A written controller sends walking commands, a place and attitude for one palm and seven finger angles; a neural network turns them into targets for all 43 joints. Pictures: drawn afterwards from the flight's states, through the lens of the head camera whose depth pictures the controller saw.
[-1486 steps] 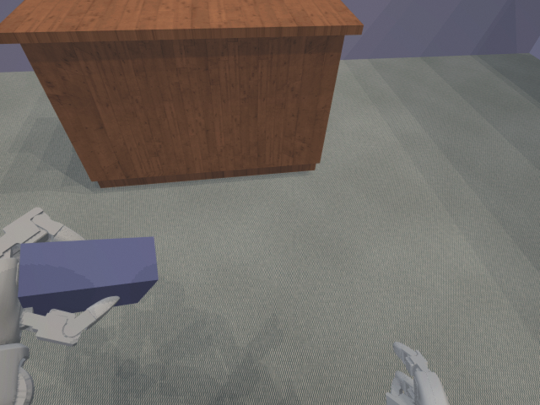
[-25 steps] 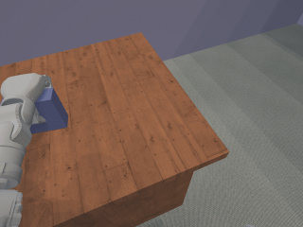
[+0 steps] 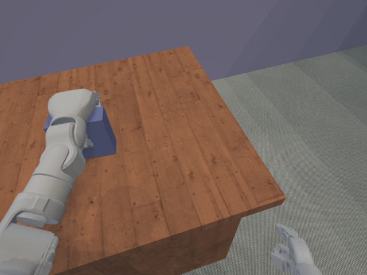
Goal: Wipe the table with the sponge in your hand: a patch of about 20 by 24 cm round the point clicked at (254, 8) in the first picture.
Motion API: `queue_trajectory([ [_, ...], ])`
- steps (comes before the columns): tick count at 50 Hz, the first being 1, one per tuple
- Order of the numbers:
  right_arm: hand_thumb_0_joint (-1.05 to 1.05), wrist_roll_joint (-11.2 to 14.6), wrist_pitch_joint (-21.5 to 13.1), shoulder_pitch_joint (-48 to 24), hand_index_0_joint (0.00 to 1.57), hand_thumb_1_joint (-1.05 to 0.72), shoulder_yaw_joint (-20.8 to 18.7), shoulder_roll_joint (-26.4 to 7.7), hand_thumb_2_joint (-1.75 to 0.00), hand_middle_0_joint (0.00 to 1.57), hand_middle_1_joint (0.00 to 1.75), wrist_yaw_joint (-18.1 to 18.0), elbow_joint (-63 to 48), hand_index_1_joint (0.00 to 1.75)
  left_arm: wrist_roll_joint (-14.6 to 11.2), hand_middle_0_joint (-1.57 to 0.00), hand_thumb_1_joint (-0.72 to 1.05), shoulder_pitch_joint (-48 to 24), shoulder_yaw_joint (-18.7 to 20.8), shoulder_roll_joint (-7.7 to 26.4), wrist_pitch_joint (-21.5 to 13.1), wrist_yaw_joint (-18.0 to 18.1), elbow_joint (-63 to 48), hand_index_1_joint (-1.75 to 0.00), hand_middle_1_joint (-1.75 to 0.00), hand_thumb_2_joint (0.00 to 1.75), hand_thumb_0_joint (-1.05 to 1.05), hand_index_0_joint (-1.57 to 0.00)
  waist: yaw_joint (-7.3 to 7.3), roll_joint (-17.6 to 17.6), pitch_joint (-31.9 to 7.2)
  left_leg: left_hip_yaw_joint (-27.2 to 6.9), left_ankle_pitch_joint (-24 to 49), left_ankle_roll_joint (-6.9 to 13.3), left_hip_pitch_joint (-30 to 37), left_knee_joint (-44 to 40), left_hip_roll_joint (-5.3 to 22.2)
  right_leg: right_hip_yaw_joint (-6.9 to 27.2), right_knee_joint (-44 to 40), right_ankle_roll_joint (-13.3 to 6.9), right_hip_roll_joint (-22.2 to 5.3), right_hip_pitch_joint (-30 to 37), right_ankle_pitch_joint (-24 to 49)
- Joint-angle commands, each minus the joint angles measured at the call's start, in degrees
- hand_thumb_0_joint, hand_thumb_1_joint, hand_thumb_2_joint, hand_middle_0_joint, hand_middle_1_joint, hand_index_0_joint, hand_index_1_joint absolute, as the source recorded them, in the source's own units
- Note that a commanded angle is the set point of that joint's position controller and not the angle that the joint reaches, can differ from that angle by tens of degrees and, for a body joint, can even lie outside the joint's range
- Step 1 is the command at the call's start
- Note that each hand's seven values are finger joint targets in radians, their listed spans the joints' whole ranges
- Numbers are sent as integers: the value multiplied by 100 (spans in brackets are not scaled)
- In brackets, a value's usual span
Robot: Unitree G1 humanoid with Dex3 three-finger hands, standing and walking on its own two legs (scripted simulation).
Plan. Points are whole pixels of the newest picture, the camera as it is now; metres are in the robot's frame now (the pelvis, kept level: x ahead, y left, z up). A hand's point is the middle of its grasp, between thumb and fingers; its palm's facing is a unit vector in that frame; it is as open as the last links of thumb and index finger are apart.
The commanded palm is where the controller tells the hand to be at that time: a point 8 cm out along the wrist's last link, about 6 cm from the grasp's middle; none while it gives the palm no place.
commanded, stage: wipe back along the middle lane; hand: left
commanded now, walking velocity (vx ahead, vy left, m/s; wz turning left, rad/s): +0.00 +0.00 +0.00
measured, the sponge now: (87, 140) +0.38 +0.28 +0.08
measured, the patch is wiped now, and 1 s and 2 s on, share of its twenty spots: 0.50 0.75 0.85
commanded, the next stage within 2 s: slide across to the third lane in 1.60 s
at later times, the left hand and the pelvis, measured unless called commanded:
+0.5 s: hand (80, 142) +0.34 +0.26 +0.12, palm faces -0.01 -0.02 -1.00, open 9.3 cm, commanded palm +0.31 +0.25 +0.16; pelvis -0.01 -0.02 +0.00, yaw -1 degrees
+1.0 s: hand (80, 152) +0.31 +0.25 +0.12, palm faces +0.07 -0.03 -1.00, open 9.3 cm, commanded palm +0.26 +0.24 +0.15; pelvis -0.01 -0.01 +0.00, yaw -3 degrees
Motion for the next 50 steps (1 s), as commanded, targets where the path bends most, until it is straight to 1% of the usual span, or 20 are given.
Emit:
queue_trajectory([
  [1, 0, -19, -197, -267, 20, -90, -261, -703, -90, 20, 30, -84, -594, 30, 205, -120, 10, -2442, 832, 1490, -34, 346, -798, -160, -160, 130, 0, -120, -184, -174, -1974, -106, 2383, 39, 1292, -63, 11, 208, -59, -417, 224, 302, 2105],
  [4, 0, -59, -152, -402, 20, -90, -263, -754, -90, 20, 30, -40, -675, 30, 188, -120, 10, -1714, 1387, 1916, 11, 448, -1001, -160, -160, 130, 0, -120, 64, -114, -2266, -48, 2759, 40, 1185, -54, 6, 303, 19, -423, 187, 796, 2642],
  [6, 0, -74, -139, -427, 20, -90, -287, -699, -90, 20, 30, 24, -760, 30, 149, -120, 10, -1282, 1245, 1624, 49, 478, -1311, -160, -160, 130, 0, -120, 84, -251, -2385, 2, 2999, 63, 1205, 16, 11, 291, 95, -353, 153, 961, 2973],
  [9, 0, -54, -91, -583, 20, -90, -291, -740, -90, 20, 30, 74, -799, 30, 68, -120, 10, -585, 1537, 1795, 185, 495, -1439, -160, -160, 130, 0, -120, 166, -405, -2145, 65, 2802, 98, 969, -31, -12, 350, 97, -333, 156, 1063, 3086],
  [10, 0, -47, -86, -565, 20, -90, -296, -714, -90, 20, 30, 88, -811, 30, 29, -120, 10, -589, 1234, 1486, 220, 471, -1535, -160, -160, 130, 0, -120, 74, -497, -1998, 119, 2629, 114, 923, -25, -15, 317, 100, -289, 151, 1021, 3071],
  [14, 0, 5, -73, -705, 20, -90, -317, -756, -90, 20, 30, 75, -833, 30, -6, -120, 10, -292, 1328, 1611, 352, 385, -1788, -160, -160, 130, 0, -120, 66, -476, -1713, 162, 2205, 165, 802, -45, -64, 424, 53, -282, 154, 889, 2843],
  [16, 0, 29, -78, -605, 20, -90, -330, -741, -90, 20, 30, 52, -796, 30, -22, -120, 10, -401, 1020, 1369, 373, 318, -1771, -160, -160, 130, 0, -120, -77, -485, -1468, 165, 1927, 173, 797, -49, -50, 365, -8, -249, 165, 642, 2511],
  [19, 0, 39, -124, -717, 20, -90, -331, -727, -90, 20, 30, 3, -837, 30, -44, -120, 10, -114, 1039, 1353, 324, 225, -1886, -160, -160, 130, 0, -120, -26, -457, -1448, 126, 1741, 199, 820, -47, -72, 453, -41, -283, 175, 604, 2296],
  [23, 0, 52, -121, -609, 20, -90, -316, -721, -90, 20, 30, -56, -763, 30, -30, -120, 10, -270, 773, 1189, 231, 137, -1563, -160, -160, 130, 0, -120, -179, -576, -1034, 103, 1156, 185, 689, -132, -37, 432, -191, -237, 170, 270, 1588],
  [24, 0, 66, -152, -707, 20, -90, -318, -721, -90, 20, 30, -76, -758, 30, -14, -120, 10, -247, 951, 1366, 193, 140, -1578, -160, -160, 130, 0, -120, -119, -410, -1035, 88, 1112, 181, 739, -153, -29, 479, -211, -282, 189, 246, 1444],
  [25, 0, 50, -161, -676, 20, -90, -320, -698, -90, 20, 30, -88, -783, 30, -12, -120, 10, -178, 766, 1155, 152, 145, -1606, -160, -160, 130, 0, -120, -125, -463, -1111, 100, 1121, 186, 764, -134, -48, 433, -185, -267, 187, 292, 1429],
  [31, 0, 47, -152, -766, 20, -90, -293, -669, -90, 20, 30, -59, -822, 30, -50, -120, 10, 109, 735, 980, 126, 246, -1511, -160, -160, 130, 0, -120, -84, -529, -1054, 96, 952, 139, 683, -178, -14, 427, -211, -262, 191, 234, 1222],
  [34, 0, 49, -151, -940, 20, -90, -277, -647, -90, 20, 30, -41, -920, 30, -104, -120, 10, 417, 905, 1034, 166, 291, -1757, -160, -160, 130, 0, -120, 41, -439, -1119, 72, 1032, 137, 694, -186, -14, 476, -195, -289, 192, 316, 1292],
  [36, 0, 51, -139, -907, 20, -90, -275, -632, -90, 20, 30, -20, -899, 30, -109, -120, 10, 465, 613, 731, 235, 322, -1707, -160, -160, 130, 0, -120, -23, -498, -962, 97, 933, 127, 670, -198, -7, 410, -213, -259, 201, 208, 1146],
  [39, 0, 67, -135, -1040, 20, -90, -251, -636, -90, 20, 30, -4, -942, 30, -127, -120, 10, 595, 681, 757, 345, 336, -1859, -160, -160, 130, 0, -120, 38, -375, -931, 62, 875, 114, 661, -238, 11, 443, -220, -293, 218, 173, 1013],
  [42, 0, 62, -128, -1039, 20, -90, -252, -617, -90, 20, 30, 15, -948, 30, -183, -120, 10, 749, 459, 509, 457, 355, -2068, -160, -160, 130, 0, -120, 10, -482, -1011, 82, 948, 119, 716, -218, 4, 377, -179, -254, 216, 229, 1101],
  [44, 0, 59, -142, -1143, 20, -90, -249, -625, -90, 20, 30, 27, -976, 30, -216, -120, 10, 1011, 740, 720, 515, 374, -2216, -160, -160, 130, 0, -120, 118, -511, -1094, 31, 1077, 112, 721, -216, 28, 413, -121, -294, 234, 330, 1219],
  [45, 0, 44, -143, -1107, 20, -90, -256, -606, -90, 20, 30, 43, -987, 30, -237, -120, 10, 1222, 548, 493, 542, 373, -2324, -160, -160, 130, 0, -120, 105, -514, -1168, 77, 1156, 121, 766, -173, 10, 366, -79, -267, 226, 396, 1316],
  [49, 0, 50, -137, -1255, 20, -90, -240, -598, -90, 20, 30, 105, -1048, 30, -337, -120, 10, 1692, 767, 579, 705, 366, -2721, -160, -160, 130, 0, -120, 205, -653, -1132, 40, 1381, 110, 737, -159, 50, 394, -11, -281, 229, 474, 1640],
  [50, 0, 44, -139, -1219, 20, -90, -239, -584, -90, 20, 30, 119, -1063, 30, -347, -120, 10, 1817, 596, 418, 729, 363, -2888, -160, -160, 130, 0, -120, 169, -605, -1189, 72, 1459, 109, 776, -134, 42, 344, 32, -254, 221, 521, 1709],
])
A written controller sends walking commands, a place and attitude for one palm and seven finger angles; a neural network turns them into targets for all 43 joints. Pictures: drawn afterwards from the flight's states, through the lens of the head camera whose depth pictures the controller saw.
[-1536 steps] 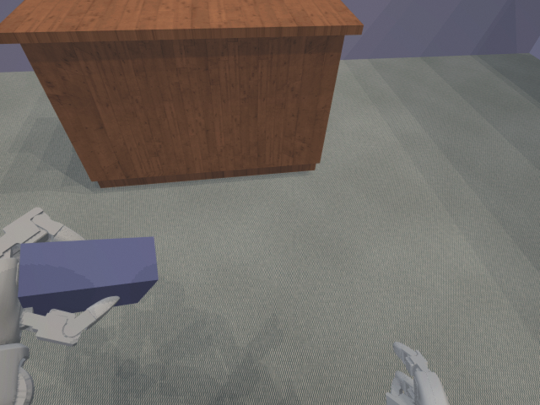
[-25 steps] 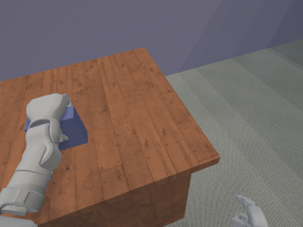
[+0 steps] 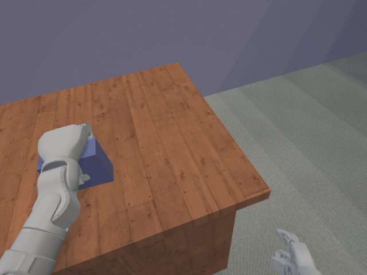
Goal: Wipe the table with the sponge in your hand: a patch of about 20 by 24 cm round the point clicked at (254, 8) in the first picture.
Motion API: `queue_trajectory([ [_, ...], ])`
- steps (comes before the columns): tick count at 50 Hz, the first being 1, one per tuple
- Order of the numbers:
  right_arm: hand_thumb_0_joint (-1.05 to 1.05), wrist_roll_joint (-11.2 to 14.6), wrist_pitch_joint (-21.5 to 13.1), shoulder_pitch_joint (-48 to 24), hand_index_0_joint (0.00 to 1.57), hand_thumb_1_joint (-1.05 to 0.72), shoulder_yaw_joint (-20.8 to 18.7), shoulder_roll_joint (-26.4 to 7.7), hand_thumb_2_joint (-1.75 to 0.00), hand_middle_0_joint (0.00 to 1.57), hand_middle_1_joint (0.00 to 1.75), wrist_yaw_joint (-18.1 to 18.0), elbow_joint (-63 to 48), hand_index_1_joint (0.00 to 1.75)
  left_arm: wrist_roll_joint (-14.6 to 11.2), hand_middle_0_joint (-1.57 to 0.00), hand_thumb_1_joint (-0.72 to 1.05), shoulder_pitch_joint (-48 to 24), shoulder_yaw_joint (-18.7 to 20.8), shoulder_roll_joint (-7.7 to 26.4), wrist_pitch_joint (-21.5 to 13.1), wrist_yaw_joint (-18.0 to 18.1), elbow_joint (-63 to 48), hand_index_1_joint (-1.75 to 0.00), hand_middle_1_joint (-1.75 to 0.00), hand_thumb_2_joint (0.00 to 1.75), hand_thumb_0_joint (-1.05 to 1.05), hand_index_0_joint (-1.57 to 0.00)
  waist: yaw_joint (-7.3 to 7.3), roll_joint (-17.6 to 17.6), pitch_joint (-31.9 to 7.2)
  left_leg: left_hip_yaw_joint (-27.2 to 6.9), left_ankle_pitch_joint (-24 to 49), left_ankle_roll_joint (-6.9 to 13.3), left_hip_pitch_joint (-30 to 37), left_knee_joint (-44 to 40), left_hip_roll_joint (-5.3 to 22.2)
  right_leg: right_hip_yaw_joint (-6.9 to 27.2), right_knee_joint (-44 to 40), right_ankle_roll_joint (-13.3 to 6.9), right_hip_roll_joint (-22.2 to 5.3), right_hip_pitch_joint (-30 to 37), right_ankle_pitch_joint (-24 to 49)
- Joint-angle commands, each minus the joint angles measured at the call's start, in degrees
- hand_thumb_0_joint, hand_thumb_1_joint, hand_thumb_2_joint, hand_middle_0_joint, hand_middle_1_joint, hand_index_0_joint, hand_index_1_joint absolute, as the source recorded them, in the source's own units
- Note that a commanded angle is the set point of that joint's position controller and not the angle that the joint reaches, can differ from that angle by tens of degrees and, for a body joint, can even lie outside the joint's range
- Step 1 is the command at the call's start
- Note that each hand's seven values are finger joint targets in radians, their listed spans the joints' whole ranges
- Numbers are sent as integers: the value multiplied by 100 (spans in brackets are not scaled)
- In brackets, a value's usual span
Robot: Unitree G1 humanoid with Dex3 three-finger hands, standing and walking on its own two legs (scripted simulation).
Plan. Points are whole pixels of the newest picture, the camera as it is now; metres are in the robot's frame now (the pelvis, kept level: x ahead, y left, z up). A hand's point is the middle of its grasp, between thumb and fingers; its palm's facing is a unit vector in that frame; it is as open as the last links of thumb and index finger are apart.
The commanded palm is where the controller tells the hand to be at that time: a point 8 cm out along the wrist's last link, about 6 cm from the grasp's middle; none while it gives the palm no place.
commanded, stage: wipe back along the middle lane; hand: left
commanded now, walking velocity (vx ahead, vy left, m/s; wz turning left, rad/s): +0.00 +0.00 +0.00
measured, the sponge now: (83, 171) +0.31 +0.28 +0.07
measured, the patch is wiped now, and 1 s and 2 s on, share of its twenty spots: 0.75 0.85 0.90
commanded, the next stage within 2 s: slide across to the third lane in 0.60 s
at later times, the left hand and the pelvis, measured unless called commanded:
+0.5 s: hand (77, 177) +0.26 +0.25 +0.12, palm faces +0.14 -0.09 -0.99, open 9.2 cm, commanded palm +0.22 +0.24 +0.16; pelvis +0.00 +0.00 +0.00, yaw +0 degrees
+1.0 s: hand (89, 183) +0.25 +0.22 +0.13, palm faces +0.12 -0.08 -0.99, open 9.2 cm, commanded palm +0.22 +0.19 +0.18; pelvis -0.02 -0.02 +0.00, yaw +0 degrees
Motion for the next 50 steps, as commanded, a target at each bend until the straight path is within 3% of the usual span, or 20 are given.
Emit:
queue_trajectory([
  [1, 0, -4, -349, -1246, 20, -90, -229, -536, -90, 20, 30, 32, -1088, 30, -214, -120, 10, -206, 314, 606, 156, -88, -975, -160, -160, 130, 0, -120, 147, -893, -1004, -137, 1526, 187, 490, -167, -87, 93, -216, -178, 109, 396, 1812],
  [4, 0, -5, -328, -1425, 20, -90, -199, -551, -90, 20, 30, 55, -1115, 30, -215, -120, 10, 48, 529, 814, 315, -96, -1304, -160, -160, 130, 0, -120, 212, -753, -885, -164, 1628, 166, 459, -174, -64, 168, -180, -214, 125, 383, 1919],
  [5, 0, -4, -331, -1378, 20, -90, -186, -506, -90, 20, 30, 65, -1152, 30, -201, -120, 10, 53, 213, 491, 352, -105, -1438, -160, -160, 130, 0, -120, 161, -751, -912, -140, 1648, 166, 484, -171, -70, 82, -149, -190, 120, 369, 1854],
  [9, 0, 0, -348, -1543, 20, -90, -174, -484, -90, 20, 30, 127, -1196, 30, -203, -120, 10, 496, 314, 538, 496, -81, -1837, -160, -160, 130, 0, -120, 254, -617, -859, -208, 1727, 146, 512, -173, -24, 139, -117, -239, 161, 330, 1846],
  [10, 0, -2, -345, -1487, 20, -90, -150, -446, -90, 20, 30, 128, -1213, 30, -180, -120, 10, 365, -62, 201, 528, -102, -1907, -160, -160, 130, 0, -120, 162, -709, -808, -185, 1703, 149, 514, -169, -24, 43, -98, -211, 152, 266, 1773],
  [14, 0, -8, -343, -1598, 20, -90, -165, -458, -90, 20, 30, 146, -1201, 30, -109, -120, 10, 594, 98, 366, 639, -81, -2073, -160, -160, 130, 0, -120, 220, -732, -825, -230, 1597, 149, 549, -167, -2, 159, -110, -256, 200, 243, 1675],
  [17, 0, -4, -327, -1591, 20, -90, -131, -409, -90, 20, 30, 174, -1225, 30, -98, -120, 10, 659, -222, 57, 667, -109, -2211, -160, -160, 130, 0, -120, 160, -737, -841, -199, 1658, 135, 541, -133, -8, 85, -75, -224, 172, 248, 1749],
  [19, 0, -13, -328, -1706, 20, -90, -128, -391, -90, 20, 30, 187, -1289, 30, -89, -120, 10, 816, -137, 122, 689, -111, -2445, -160, -160, 130, 0, -120, 238, -687, -894, -234, 1630, 153, 572, -124, -3, 161, -54, -275, 217, 272, 1726],
  [22, 0, -15, -304, -1638, 20, -90, -104, -371, -90, 20, 30, 184, -1243, 30, -99, -120, 10, 763, -256, 48, 700, -112, -2404, -160, -160, 130, 0, -120, 162, -786, -751, -202, 1473, 142, 492, -127, -2, 102, -90, -222, 182, 201, 1588],
  [24, 0, -32, -297, -1741, 20, -90, -100, -397, -90, 20, 30, 139, -1222, 30, -67, -120, 10, 818, 114, 405, 744, -78, -2418, -160, -160, 130, 0, -120, 244, -732, -705, -221, 1331, 155, 484, -141, -3, 256, -128, -274, 234, 187, 1454],
  [26, 0, -16, -320, -1663, 20, -90, -80, -352, -90, 20, 30, 150, -1260, 30, -74, -120, 10, 982, -148, 120, 730, -81, -2445, -160, -160, 130, 0, -120, 194, -824, -739, -161, 1407, 150, 463, -82, -28, 179, -80, -221, 185, 222, 1548],
  [29, 0, -24, -312, -1791, 20, -90, -86, -356, -90, 20, 30, 168, -1287, 30, -90, -120, 10, 1142, -32, 212, 736, -75, -2678, -160, -160, 130, 0, -120, 260, -574, -730, -206, 1359, 148, 474, -110, -15, 261, -85, -273, 224, 230, 1501],
  [30, 0, -15, -334, -1737, 20, -90, -77, -312, -90, 20, 30, 183, -1322, 30, -95, -120, 10, 1186, -276, -27, 719, -83, -2736, -160, -160, 130, 0, -120, 215, -690, -770, -154, 1399, 164, 467, -47, -37, 197, -46, -227, 186, 245, 1533],
  [34, 0, -34, -327, -1809, 20, -90, -99, -364, -90, 20, 30, 187, -1314, 30, -172, -120, 10, 1668, 148, 339, 705, -43, -2835, -160, -160, 130, 0, -120, 306, -726, -693, -192, 1294, 164, 392, -53, -30, 362, -86, -245, 213, 293, 1533],
  [37, 0, -28, -340, -1714, 20, -90, -101, -345, -90, 20, 30, 154, -1273, 30, -166, -120, 10, 1179, -104, 157, 681, -16, -2835, -160, -160, 130, 0, -120, 168, -860, -525, -146, 1102, 169, 362, -64, -27, 286, -166, -181, 167, 119, 1266],
  [39, 0, -31, -401, -1794, 20, -90, -106, -358, -90, 20, 30, 94, -1273, 30, -135, -120, 10, 773, 8, 354, 672, 22, -2921, -160, -160, 130, 0, -120, 177, -682, -473, -182, 883, 186, 436, -96, -29, 417, -249, -229, 206, -9, 942],
  [40, 0, -14, -464, -1759, 20, -90, -89, -304, -90, 20, 30, 80, -1297, 30, -126, -120, 10, 639, -269, 86, 642, 27, -2888, -160, -160, 130, 0, -120, 149, -674, -509, -143, 890, 190, 444, -78, -55, 295, -209, -194, 165, -22, 864],
  [42, 0, -15, -523, -1715, 20, -90, -94, -314, -90, 20, 30, 60, -1216, 30, -132, -120, 10, 310, -468, -44, 577, 35, -2703, -160, -160, 130, 0, -120, 94, -681, -432, -174, 734, 185, 470, -144, -47, 268, -277, -184, 166, -117, 675],
  [44, 0, -18, -597, -1820, 20, -90, -94, -319, -90, 20, 30, 13, -1237, 30, -101, -120, 10, 34, -389, 108, 554, 38, -2751, -160, -160, 130, 0, -120, 143, -616, -482, -195, 590, 204, 552, -175, -67, 393, -356, -230, 192, -117, 486],
  [50, 0, -20, -815, -1824, 20, -90, -78, -258, -90, 20, 30, -5, -1156, 30, -53, -120, 10, -695, -655, -40, 424, 40, -2554, -160, -160, 130, 0, -120, 133, -827, -747, -154, 576, 203, 640, -139, -130, 334, -333, -186, 125, -45, 411],
])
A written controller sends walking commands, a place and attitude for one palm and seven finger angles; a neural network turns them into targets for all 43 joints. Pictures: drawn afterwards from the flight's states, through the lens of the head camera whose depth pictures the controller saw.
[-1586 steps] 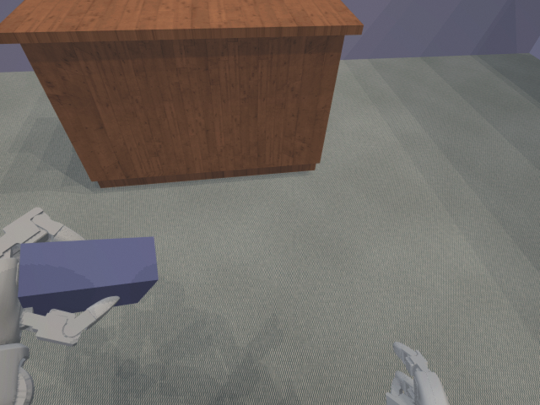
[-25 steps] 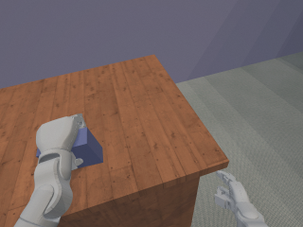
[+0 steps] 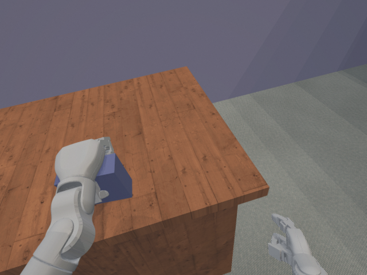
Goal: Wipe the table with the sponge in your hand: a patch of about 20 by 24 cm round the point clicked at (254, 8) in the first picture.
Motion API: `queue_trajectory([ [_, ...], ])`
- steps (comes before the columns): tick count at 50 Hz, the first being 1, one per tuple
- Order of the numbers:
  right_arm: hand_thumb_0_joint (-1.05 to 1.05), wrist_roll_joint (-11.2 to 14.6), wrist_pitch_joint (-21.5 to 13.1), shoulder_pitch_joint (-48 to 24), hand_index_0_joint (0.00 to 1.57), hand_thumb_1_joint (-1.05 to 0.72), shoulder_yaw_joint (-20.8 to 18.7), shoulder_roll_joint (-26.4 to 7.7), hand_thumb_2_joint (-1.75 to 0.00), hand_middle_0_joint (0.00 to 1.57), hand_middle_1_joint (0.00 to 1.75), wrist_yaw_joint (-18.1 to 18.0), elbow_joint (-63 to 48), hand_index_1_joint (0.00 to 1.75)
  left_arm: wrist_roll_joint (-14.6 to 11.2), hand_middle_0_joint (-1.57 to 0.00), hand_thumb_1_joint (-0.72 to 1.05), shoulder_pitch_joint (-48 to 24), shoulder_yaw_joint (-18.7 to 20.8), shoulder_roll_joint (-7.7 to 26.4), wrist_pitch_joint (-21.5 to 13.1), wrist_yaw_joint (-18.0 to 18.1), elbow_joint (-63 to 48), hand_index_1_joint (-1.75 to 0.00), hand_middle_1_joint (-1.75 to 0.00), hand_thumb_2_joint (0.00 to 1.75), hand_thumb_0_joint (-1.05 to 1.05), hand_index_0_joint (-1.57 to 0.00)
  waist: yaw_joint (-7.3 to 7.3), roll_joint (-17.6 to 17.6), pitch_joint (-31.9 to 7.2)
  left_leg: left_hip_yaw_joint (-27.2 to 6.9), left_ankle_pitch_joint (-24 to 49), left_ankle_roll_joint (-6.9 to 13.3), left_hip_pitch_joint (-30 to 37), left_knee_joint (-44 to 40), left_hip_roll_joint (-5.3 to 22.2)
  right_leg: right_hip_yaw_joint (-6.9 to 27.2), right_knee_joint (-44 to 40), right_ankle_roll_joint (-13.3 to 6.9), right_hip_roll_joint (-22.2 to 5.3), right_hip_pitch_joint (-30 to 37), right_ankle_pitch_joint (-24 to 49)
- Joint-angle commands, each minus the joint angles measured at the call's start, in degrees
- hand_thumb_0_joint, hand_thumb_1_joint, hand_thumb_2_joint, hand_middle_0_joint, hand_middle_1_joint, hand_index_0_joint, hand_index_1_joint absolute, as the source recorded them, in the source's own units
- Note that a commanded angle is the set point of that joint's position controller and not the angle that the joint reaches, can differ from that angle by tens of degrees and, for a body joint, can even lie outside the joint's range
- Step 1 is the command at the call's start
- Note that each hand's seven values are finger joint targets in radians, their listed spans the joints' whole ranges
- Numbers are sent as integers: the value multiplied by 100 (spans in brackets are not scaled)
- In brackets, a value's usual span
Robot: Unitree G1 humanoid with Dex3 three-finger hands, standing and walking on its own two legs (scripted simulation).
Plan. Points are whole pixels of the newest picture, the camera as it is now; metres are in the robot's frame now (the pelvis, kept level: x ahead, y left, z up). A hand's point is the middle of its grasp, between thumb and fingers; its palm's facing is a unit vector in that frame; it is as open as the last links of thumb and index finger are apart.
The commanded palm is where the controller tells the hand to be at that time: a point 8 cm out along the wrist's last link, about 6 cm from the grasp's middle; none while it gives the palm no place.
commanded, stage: slide across to the third lane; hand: left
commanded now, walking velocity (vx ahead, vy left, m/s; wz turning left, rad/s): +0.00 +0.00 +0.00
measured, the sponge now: (101, 185) +0.27 +0.24 +0.08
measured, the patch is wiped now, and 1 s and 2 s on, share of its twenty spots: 0.85 0.90 1.00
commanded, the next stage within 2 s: wipe forward along the third lane in 0.34 s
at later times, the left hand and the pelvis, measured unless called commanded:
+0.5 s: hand (125, 163) +0.29 +0.17 +0.14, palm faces +0.15 -0.17 -0.97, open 9.2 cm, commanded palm +0.26 +0.17 +0.19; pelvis +0.00 -0.01 +0.00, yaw -1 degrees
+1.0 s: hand (128, 150) +0.34 +0.19 +0.13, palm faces +0.05 -0.07 -1.00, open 9.2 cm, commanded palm +0.31 +0.19 +0.17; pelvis +0.00 -0.02 +0.00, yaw -1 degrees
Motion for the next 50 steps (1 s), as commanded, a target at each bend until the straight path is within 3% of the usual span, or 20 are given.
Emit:
queue_trajectory([
  [1, 0, 0, -515, -1535, 20, -90, -145, -296, -90, 20, 30, -25, -1046, 30, -160, -120, 10, -1620, 65, 309, -265, 88, -658, -160, -160, 130, 0, -120, -110, -966, -802, -56, 572, 331, 499, -307, -200, 427, -735, -29, 50, -149, 540],
  [4, 0, -2, -520, -1661, 20, -90, -131, -297, -90, 20, 30, -11, -1030, 30, -152, -120, 10, -2044, 269, 516, -252, 161, -759, -160, -160, 130, 0, -120, -45, -814, -898, -78, 555, 297, 554, -387, -196, 500, -740, -90, 82, -49, 531],
  [5, 0, -1, -558, -1657, 20, -90, -110, -232, -90, 20, 30, 9, -1056, 30, -183, -120, 10, -2075, 74, 284, -267, 187, -775, -160, -160, 130, 0, -120, -41, -940, -998, -22, 646, 302, 546, -332, -226, 423, -699, -39, 29, 14, 584],
  [8, 0, -31, -477, -1627, 20, -90, -136, -273, -90, 20, 30, 49, -942, 30, -211, -120, 10, -1943, 353, 477, -219, 264, -577, -160, -160, 130, 0, -120, 3, -1036, -1024, 12, 880, 276, 538, -310, -208, 479, -719, -35, 23, 153, 1023],
  [9, 0, -38, -450, -1705, 20, -90, -129, -280, -90, 20, 30, 49, -981, 30, -223, -120, 10, -1910, 496, 589, -188, 284, -718, -160, -160, 130, 0, -120, 39, -898, -1034, -4, 910, 268, 580, -344, -201, 563, -761, -89, 62, 175, 1012],
  [10, 0, -26, -445, -1680, 20, -90, -108, -228, -90, 20, 30, 66, -1028, 30, -207, -120, 10, -1997, 211, 296, -197, 285, -797, -160, -160, 130, 0, -120, -4, -980, -1122, 57, 1014, 270, 593, -303, -216, 471, -672, -48, 27, 227, 1145],
  [14, 0, -29, -319, -1749, 20, -90, -112, -251, -90, 20, 30, 67, -1027, 30, -211, -120, 10, -2121, 380, 481, -125, 318, -808, -160, -160, 130, 0, -120, -38, -906, -872, 52, 935, 265, 576, -362, -185, 648, -828, -81, 56, 126, 1059],
  [20, 0, 4, -262, -1732, 20, -90, -105, -224, -90, 20, 30, 72, -1048, 30, -223, -120, 10, -2326, -18, 131, -95, 327, -725, -160, -160, 130, 0, -120, -111, -685, -923, 92, 936, 268, 653, -359, -186, 552, -788, -94, 38, 108, 1029],
  [22, 0, 3, -233, -1707, 20, -90, -136, -231, -90, 20, 30, 109, -1031, 30, -232, -120, 10, -2189, -114, 25, -104, 321, -701, -160, -160, 130, 0, -120, -107, -816, -983, 86, 1009, 272, 672, -345, -185, 555, -796, -82, 32, 159, 1196],
  [24, 0, 22, -191, -1742, 20, -90, -123, -250, -90, 20, 30, 83, -1043, 30, -224, -120, 10, -2279, 93, 222, -67, 329, -630, -160, -160, 130, 0, -120, -105, -784, -987, 69, 956, 268, 641, -425, -174, 596, -807, -111, 57, 197, 1116],
  [26, 0, 17, -184, -1661, 20, -90, -132, -258, -90, 20, 30, 70, -980, 30, -181, -120, 10, -2395, -13, 145, -67, 344, -361, -160, -160, 130, 0, -120, -139, -1014, -1002, 102, 922, 277, 622, -374, -190, 548, -800, -69, 35, 159, 1115],
  [29, 0, 32, -130, -1700, 20, -90, -113, -301, -90, 20, 30, 2, -959, 30, -175, -120, 10, -2563, 406, 569, -2, 368, -87, -160, -160, 130, 0, -120, -111, -976, -933, 102, 799, 275, 535, -464, -184, 677, -880, -89, 43, 192, 998],
  [30, 0, 22, -134, -1688, 20, -90, -110, -296, -90, 20, 30, -14, -933, 30, -131, -120, 10, -2651, 222, 404, 12, 362, 79, -160, -160, 130, 0, -120, -143, -1043, -909, 151, 797, 280, 520, -433, -198, 603, -851, -64, 27, 174, 988],
  [34, 0, 53, -119, -1701, 20, -90, -99, -315, -90, 20, 30, -38, -918, 30, -105, -120, 10, -2817, 313, 485, 74, 328, 342, -160, -160, 130, 0, -120, -132, -844, -916, 123, 773, 262, 481, -495, -203, 638, -866, -87, 27, 171, 969],
  [36, 0, 40, -124, -1664, 20, -90, -117, -331, -90, 20, 30, -39, -871, 30, -48, -120, 10, -2849, 139, 335, 93, 307, 562, -160, -160, 130, 0, -120, -141, -851, -959, 158, 796, 262, 484, -440, -213, 571, -813, -64, 13, 143, 1021],
  [39, 0, 52, -110, -1647, 20, -90, -113, -355, -90, 20, 30, -44, -877, 30, 1, -120, 10, -2964, 287, 514, 146, 268, 770, -160, -160, 130, 0, -120, -142, -923, -1009, 132, 766, 269, 431, -457, -216, 648, -835, -75, 20, 180, 988],
  [42, 0, 45, -121, -1587, 20, -90, -108, -374, -90, 20, 30, -54, -799, 30, 55, -120, 10, -3251, 73, 349, 167, 232, 1175, -160, -160, 130, 0, -120, -203, -1041, -896, 155, 660, 271, 346, -437, -215, 547, -820, -31, 0, 53, 898],
  [44, 0, 59, -121, -1576, 20, -90, -106, -403, -90, 20, 30, -98, -756, 30, 65, -120, 10, -3439, 337, 672, 182, 229, 1458, -160, -160, 130, 0, -120, -192, -1010, -829, 131, 481, 263, 292, -499, -215, 631, -918, -41, 9, -2, 571],
  [46, 0, 73, -146, -1494, 20, -90, -107, -400, -90, 20, 30, -130, -697, 30, 90, -120, 10, -3676, 39, 377, 190, 209, 1817, -160, -160, 130, 0, -120, -262, -1138, -789, 174, 348, 270, 276, -485, -221, 547, -914, -1, -12, -137, 393],
  [50, 0, 52, -162, -1382, 20, -90, -132, -451, -90, 20, 30, -144, -658, 30, 160, -120, 10, -3685, 158, 495, 175, 180, 2231, -160, -160, 130, 0, -120, -219, -1205, -968, 166, 462, 275, 220, -452, -236, 542, -836, -4, -17, 3, 644],
])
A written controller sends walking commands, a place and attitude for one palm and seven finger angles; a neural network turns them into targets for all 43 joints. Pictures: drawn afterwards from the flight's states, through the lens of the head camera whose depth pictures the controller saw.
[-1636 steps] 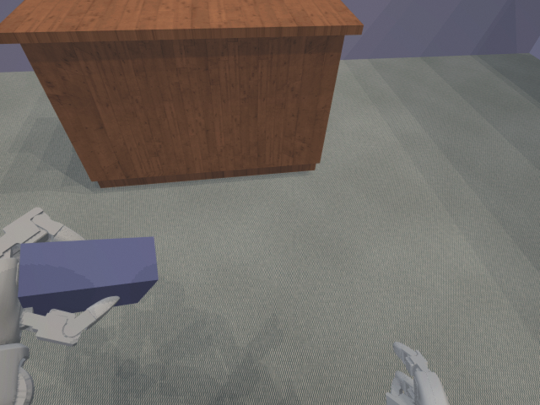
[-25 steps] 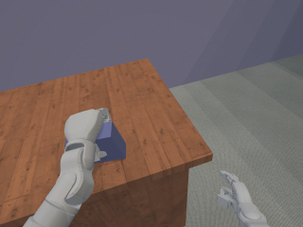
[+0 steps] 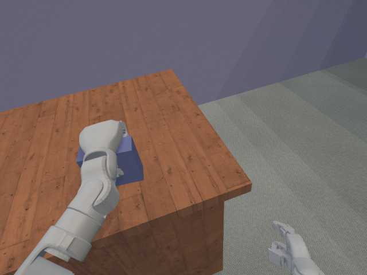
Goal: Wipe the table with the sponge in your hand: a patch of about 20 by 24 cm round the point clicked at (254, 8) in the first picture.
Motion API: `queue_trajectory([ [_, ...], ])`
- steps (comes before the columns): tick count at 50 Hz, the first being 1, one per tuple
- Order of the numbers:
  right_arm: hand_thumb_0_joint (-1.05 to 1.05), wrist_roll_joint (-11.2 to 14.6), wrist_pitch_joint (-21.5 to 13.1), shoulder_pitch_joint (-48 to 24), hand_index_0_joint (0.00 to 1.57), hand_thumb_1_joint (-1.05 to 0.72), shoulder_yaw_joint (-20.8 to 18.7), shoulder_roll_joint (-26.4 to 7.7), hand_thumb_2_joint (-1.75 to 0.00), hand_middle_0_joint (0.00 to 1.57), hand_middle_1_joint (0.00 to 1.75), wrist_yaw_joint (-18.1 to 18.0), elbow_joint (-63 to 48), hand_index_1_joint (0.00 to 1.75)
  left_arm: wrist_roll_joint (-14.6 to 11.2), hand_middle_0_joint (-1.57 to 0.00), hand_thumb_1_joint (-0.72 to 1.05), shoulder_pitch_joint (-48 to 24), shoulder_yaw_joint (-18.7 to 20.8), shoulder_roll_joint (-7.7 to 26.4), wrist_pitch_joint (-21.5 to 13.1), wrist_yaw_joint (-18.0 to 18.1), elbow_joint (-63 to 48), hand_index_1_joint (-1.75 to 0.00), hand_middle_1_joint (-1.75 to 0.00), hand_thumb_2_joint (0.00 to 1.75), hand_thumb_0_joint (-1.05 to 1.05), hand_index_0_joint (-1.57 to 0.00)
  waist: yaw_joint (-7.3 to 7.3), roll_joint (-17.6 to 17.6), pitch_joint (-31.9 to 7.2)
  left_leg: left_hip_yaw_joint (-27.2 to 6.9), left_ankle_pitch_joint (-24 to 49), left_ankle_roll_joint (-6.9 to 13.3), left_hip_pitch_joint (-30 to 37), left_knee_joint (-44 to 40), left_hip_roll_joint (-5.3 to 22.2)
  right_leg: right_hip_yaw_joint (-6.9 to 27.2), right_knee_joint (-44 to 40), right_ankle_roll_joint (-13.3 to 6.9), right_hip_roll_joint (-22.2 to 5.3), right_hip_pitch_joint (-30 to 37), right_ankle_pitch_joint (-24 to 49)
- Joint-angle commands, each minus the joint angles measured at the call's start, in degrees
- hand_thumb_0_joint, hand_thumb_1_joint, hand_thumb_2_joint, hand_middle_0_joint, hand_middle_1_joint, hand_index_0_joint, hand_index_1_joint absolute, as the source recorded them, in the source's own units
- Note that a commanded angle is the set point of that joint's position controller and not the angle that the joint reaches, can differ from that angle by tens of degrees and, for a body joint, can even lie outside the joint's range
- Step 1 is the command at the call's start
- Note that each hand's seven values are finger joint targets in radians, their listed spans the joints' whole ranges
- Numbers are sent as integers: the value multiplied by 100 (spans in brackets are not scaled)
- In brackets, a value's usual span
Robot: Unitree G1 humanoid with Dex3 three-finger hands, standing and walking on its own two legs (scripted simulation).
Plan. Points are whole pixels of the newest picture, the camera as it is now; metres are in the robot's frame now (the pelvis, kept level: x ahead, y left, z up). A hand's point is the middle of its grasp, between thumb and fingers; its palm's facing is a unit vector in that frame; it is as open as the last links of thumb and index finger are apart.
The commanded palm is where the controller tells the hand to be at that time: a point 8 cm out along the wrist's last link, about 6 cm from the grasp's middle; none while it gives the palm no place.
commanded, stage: wipe forward along the third lane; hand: left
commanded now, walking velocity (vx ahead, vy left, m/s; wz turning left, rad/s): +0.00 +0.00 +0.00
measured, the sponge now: (115, 168) +0.33 +0.22 +0.07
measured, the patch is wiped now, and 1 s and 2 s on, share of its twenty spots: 0.90 1.00 1.00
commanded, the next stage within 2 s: wipe back along the third lane in 1.06 s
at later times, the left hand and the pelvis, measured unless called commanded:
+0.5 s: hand (111, 140) +0.38 +0.23 +0.13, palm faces +0.01 -0.05 -1.00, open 9.2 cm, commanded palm +0.36 +0.24 +0.16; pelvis +0.01 +0.00 +0.00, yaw +0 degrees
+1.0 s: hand (108, 126) +0.43 +0.26 +0.13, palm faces -0.06 -0.04 -1.00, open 9.2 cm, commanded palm +0.41 +0.27 +0.16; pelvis +0.02 +0.01 +0.00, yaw -1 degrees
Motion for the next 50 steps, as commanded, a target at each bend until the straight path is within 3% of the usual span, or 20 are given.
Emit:
queue_trajectory([
  [1, 0, -3, -348, -1249, 20, -90, -197, -473, -90, 20, 30, -65, -971, 30, 229, -120, 10, -1812, 546, 911, -56, 185, -3, -160, -160, 130, 0, -120, -31, -1155, -907, 150, 293, 348, 159, -161, -337, 484, -770, 152, -138, 82, 597],
  [3, 0, -12, -343, -1147, 20, -90, -213, -486, -90, 20, 30, -59, -952, 30, 221, -120, 10, -1901, 551, 894, -110, 161, 154, -160, -160, 130, 0, -120, -55, -1195, -942, 152, 387, 360, 113, -93, -341, 510, -729, 164, -154, 118, 905],
  [4, 0, -5, -338, -1145, 20, -90, -202, -496, -90, 20, 30, -61, -987, 30, 216, -120, 10, -1858, 726, 1071, -139, 146, 191, -160, -160, 130, 0, -120, -33, -1068, -983, 105, 415, 353, 93, -141, -331, 543, -728, 131, -143, 172, 934],
  [8, 0, -22, -285, -1011, 20, -90, -234, -527, -90, 20, 30, -60, -955, 30, 271, -120, 10, -1855, 630, 962, -253, 112, 430, -160, -160, 130, 0, -120, -85, -1178, -945, 165, 516, 360, 22, -50, -341, 522, -678, 167, -153, 140, 1248],
  [14, 0, -15, -231, -857, 20, -90, -244, -580, -90, 20, 30, -96, -945, 30, 254, -120, 10, -2004, 866, 1233, -401, 103, 829, -160, -160, 130, 0, -120, -130, -1090, -820, 139, 450, 348, -116, -87, -314, 550, -723, 161, -142, 69, 1187],
  [16, 0, -10, -228, -756, 20, -90, -268, -595, -90, 20, 30, -109, -888, 30, 292, -120, 10, -2226, 743, 1149, -441, 126, 1029, -160, -160, 130, 0, -120, -175, -1094, -766, 155, 342, 357, -112, -83, -313, 461, -723, 176, -129, -69, 975],
  [19, 0, -18, -238, -697, 20, -90, -275, -595, -90, 20, 30, -123, -928, 30, 276, -120, 10, -2260, 987, 1411, -542, 147, 1127, -160, -160, 130, 0, -120, -131, -1114, -1032, 137, 478, 360, -156, -60, -328, 531, -693, 171, -145, 156, 1233],
  [23, 0, -26, -194, -559, 20, -90, -320, -619, -90, 20, 30, -98, -893, 30, 365, -120, 10, -2207, 915, 1304, -640, 194, 1318, -160, -160, 130, 0, -120, -152, -1105, -1117, 176, 615, 368, -157, 11, -328, 511, -632, 169, -138, 152, 1536],
  [26, 0, -4, -174, -517, 20, -90, -331, -627, -90, 20, 30, -104, -890, 30, 361, -120, 10, -2492, 792, 1204, -682, 219, 1442, -160, -160, 130, 0, -120, -222, -1017, -972, 159, 414, 377, -172, -56, -318, 454, -707, 170, -122, -37, 1128],
  [29, 0, 20, -186, -510, 20, -90, -297, -611, -90, 20, 30, -149, -867, 30, 333, -120, 10, -2975, 850, 1328, -724, 231, 1677, -160, -160, 130, 0, -120, -262, -1034, -808, 102, 155, 373, -242, -164, -292, 445, -826, 159, -120, -220, 666],
  [31, 0, 5, -211, -339, 20, -90, -324, -672, -90, 20, 30, -184, -726, 30, 371, -120, 10, -3238, 911, 1505, -786, 267, 2087, -160, -160, 130, 0, -120, -312, -1177, -807, 125, 50, 382, -257, -143, -288, 419, -829, 187, -115, -284, 489],
  [34, 0, -1, -231, -252, 20, -90, -318, -652, -90, 20, 30, -217, -710, 30, 376, -120, 10, -3513, 1084, 1730, -909, 279, 2299, -160, -160, 130, 0, -120, -289, -1067, -1033, 93, 113, 371, -285, -183, -292, 447, -834, 173, -126, -166, 552],
  [36, 0, 7, -227, -118, 20, -90, -328, -685, -90, 20, 30, -233, -621, 30, 455, -120, 10, -3744, 966, 1705, -979, 293, 2639, -160, -160, 130, 0, -120, -360, -1048, -1007, 123, 38, 373, -303, -160, -291, 437, -827, 185, -129, -251, 439],
  [39, 0, 15, -254, -35, 20, -90, -326, -635, -90, 20, 30, -218, -676, 30, 439, -120, 10, -4102, 895, 1613, -1122, 274, 2697, -160, -160, 130, 0, -120, -387, -875, -1232, 88, 150, 381, -288, -173, -286, 421, -798, 162, -139, -175, 635],
  [40, 0, -3, -242, 86, 20, -90, -354, -687, -90, 20, 30, -214, -605, 30, 482, -120, 10, -4013, 1011, 1783, -1150, 295, 2923, -160, -160, 130, 0, -120, -388, -827, -1230, 91, 164, 378, -265, -142, -276, 405, -773, 156, -126, -188, 644],
  [43, 0, -18, -216, 205, 20, -90, -394, -699, -90, 20, 30, -174, -631, 30, 396, -120, 10, -3896, 1055, 1717, -1274, 322, 2963, -160, -160, 130, 0, -120, -384, -1002, -1499, 132, 477, 399, -268, -54, -288, 420, -719, 173, -150, 74, 1308],
  [44, 0, -31, -214, 190, 20, -90, -390, -689, -90, 20, 30, -168, -688, 30, 343, -120, 10, -3820, 1230, 1847, -1335, 312, 2868, -160, -160, 130, 0, -120, -317, -989, -1698, 104, 643, 394, -287, -60, -287, 438, -670, 155, -157, 257, 1575],
  [47, 0, -27, -162, 290, 20, -90, -431, -725, -90, 20, 30, -127, -640, 30, 376, -120, 10, -3733, 1076, 1648, -1391, 343, 2967, -160, -160, 130, 0, -120, -406, -1085, -1446, 170, 684, 416, -303, -30, -275, 399, -689, 188, -150, 119, 1758],
  [49, 0, -38, -132, 282, 20, -90, -430, -754, -90, 20, 30, -109, -641, 30, 412, -120, 10, -3678, 1313, 1904, -1429, 358, 2932, -160, -160, 130, 0, -120, -333, -1024, -1454, 121, 836, 405, -373, -75, -284, 418, -655, 136, -138, 194, 1941],
  [50, 0, -49, -117, 334, 20, -90, -453, -764, -90, 20, 30, -101, -637, 30, 429, -120, 10, -3605, 1200, 1780, -1429, 373, 2972, -160, -160, 130, 0, -120, -362, -1080, -1405, 164, 841, 426, -334, -48, -289, 367, -653, 160, -128, 172, 1935],
])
